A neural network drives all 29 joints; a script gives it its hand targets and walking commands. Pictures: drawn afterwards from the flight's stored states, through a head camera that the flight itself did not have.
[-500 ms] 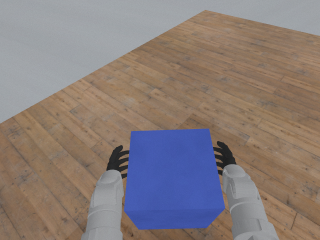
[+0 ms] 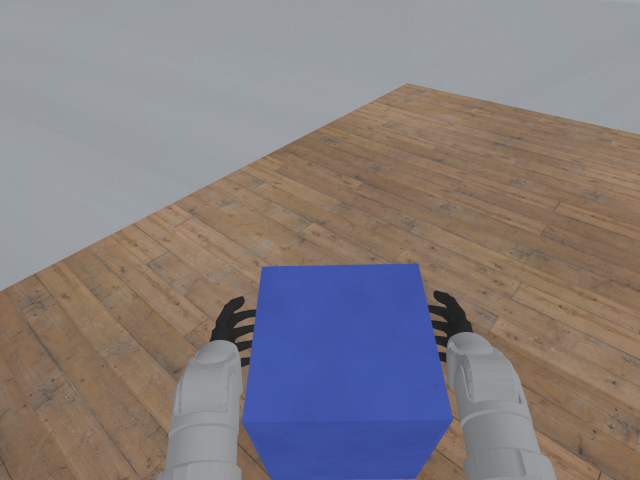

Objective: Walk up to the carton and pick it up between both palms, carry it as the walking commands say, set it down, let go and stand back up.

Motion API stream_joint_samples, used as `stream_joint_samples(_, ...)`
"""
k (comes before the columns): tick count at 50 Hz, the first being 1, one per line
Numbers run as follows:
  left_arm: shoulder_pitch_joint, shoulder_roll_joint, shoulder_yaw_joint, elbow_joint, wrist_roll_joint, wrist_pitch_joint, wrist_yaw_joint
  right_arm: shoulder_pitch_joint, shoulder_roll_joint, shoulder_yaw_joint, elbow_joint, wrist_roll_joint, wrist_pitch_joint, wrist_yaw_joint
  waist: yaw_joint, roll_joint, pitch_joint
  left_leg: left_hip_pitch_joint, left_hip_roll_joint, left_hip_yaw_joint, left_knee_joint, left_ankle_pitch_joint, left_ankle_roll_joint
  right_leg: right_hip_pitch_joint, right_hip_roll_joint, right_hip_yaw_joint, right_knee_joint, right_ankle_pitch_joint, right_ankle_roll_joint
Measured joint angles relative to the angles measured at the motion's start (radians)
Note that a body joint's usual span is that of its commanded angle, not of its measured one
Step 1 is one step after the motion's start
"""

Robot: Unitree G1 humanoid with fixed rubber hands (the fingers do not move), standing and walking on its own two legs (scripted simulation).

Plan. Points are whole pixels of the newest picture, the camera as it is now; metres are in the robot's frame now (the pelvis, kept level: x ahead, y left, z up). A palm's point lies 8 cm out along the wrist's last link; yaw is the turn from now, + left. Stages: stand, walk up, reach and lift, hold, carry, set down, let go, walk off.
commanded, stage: reach and lift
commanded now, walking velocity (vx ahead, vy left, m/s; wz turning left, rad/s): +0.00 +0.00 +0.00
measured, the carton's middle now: (341, 376) +0.29 +0.02 -0.02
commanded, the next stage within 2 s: hold in 1.08 s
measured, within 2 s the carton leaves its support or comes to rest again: neither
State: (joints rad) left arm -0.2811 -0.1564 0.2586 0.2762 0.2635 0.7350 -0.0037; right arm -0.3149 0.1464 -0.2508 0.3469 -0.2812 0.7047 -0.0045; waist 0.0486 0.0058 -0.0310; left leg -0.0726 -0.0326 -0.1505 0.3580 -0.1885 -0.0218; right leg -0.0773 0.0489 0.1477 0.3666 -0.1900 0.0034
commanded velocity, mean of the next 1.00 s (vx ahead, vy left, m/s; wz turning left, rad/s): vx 0.00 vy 0.00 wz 0.00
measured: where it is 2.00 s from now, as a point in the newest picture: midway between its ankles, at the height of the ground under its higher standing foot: outside the picture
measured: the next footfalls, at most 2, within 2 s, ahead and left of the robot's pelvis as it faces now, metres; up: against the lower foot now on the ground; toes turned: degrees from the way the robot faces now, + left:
none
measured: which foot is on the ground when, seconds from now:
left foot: down 0.00-1.00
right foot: down 0.00-1.00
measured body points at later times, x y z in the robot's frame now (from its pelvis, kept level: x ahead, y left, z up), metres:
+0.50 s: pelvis +0.00 +0.00 +0.00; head -0.05 +0.00 +0.45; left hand +0.30 +0.15 +0.04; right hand +0.30 -0.15 +0.04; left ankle +0.01 +0.14 -0.75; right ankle +0.01 -0.12 -0.75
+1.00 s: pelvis +0.00 +0.00 +0.00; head -0.04 +0.00 +0.45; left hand +0.29 +0.15 +0.04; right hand +0.30 -0.15 +0.04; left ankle +0.01 +0.13 -0.75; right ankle +0.01 -0.12 -0.75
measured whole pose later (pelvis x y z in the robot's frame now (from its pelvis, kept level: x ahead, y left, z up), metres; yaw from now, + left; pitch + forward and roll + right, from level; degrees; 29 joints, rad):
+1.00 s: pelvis +0.00 +0.00 +0.00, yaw +0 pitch -6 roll +0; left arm -0.23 -0.14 0.19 0.21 0.25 0.76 -0.01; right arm -0.24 0.15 -0.21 0.22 -0.26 0.76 -0.01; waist 0.00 0.00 0.00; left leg -0.05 -0.03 -0.14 0.35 -0.19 -0.02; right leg -0.05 0.04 0.14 0.36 -0.19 0.01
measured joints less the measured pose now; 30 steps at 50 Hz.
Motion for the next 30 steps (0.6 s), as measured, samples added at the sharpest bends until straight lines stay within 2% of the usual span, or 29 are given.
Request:
stream_joint_samples(16, -0.033, -0.009, -0.002, 0.014, 0.017, 0.017, -0.004, -0.011, -0.008, -0.015, -0.028, -0.007, 0.036, 0.011, -0.031, -0.001, 0.03, 0.007, -0.002, 0.012, 0.016, -0.002, 0.005, 0.008, -0.003, 0.0, 0.012, 0.0, 0.005)
stream_joint_samples(30, -0.001, 0.0, -0.031, -0.017, 0.002, 0.019, -0.005, 0.029, 0.002, 0.0, -0.076, -0.005, 0.042, 0.007, -0.039, -0.001, 0.032, 0.016, -0.001, 0.013, 0.0, -0.002, 0.006, 0.015, -0.006, -0.005, 0.0, -0.002, 0.004)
